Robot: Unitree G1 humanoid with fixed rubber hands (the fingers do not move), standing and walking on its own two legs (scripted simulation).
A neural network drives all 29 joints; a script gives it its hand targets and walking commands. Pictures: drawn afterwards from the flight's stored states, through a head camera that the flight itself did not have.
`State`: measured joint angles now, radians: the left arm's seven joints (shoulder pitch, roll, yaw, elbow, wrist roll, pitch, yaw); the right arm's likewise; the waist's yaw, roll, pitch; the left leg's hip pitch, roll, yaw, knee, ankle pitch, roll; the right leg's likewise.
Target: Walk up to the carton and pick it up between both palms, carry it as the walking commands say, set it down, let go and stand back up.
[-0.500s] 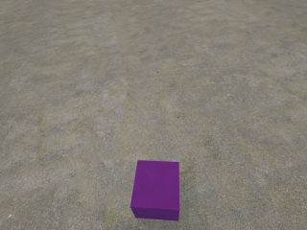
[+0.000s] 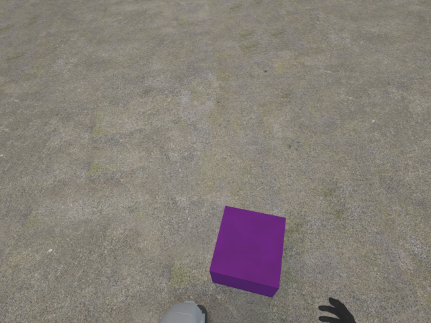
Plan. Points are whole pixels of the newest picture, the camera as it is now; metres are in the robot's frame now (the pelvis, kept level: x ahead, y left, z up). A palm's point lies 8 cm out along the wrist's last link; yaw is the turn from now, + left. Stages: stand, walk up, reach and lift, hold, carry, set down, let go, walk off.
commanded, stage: walk up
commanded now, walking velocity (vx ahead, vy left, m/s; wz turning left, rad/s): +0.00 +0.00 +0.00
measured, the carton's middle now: (248, 250) +0.44 -0.03 -0.68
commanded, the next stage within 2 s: none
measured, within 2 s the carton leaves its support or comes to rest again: neither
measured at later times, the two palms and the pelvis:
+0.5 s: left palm out of the picture +0.05 +0.28 -0.14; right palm out of the picture -0.03 -0.23 -0.14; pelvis -0.01 +0.03 -0.01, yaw -6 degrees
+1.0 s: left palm out of the picture -0.02 +0.22 -0.15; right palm out of the picture -0.02 -0.26 -0.15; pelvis +0.00 -0.02 -0.01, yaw -4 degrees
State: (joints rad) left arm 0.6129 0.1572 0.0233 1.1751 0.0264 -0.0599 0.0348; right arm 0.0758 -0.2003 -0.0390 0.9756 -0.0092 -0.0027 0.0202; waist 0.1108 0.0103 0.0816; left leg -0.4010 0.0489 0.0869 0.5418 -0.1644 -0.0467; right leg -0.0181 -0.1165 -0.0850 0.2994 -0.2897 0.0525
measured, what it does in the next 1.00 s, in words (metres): steps on the spot: left foot, then right foot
